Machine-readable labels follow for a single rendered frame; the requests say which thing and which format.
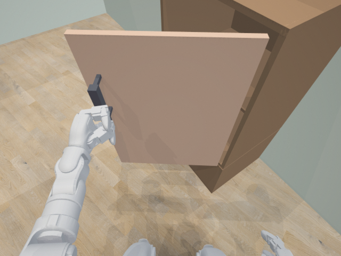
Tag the left robot thigh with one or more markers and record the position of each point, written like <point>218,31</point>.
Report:
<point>140,249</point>

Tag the right robot hand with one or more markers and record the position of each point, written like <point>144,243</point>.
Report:
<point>276,245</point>

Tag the cupboard door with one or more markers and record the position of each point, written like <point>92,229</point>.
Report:
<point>175,95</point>

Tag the robot left forearm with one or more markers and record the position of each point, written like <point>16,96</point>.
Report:
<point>59,220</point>

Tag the left robot shin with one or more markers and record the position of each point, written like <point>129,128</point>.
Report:
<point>143,240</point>

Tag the left robot hand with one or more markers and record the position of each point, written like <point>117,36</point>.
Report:
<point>84,133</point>

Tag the handle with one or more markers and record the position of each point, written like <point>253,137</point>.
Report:
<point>96,94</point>

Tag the robot left upper arm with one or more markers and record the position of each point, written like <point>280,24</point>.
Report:
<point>50,249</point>

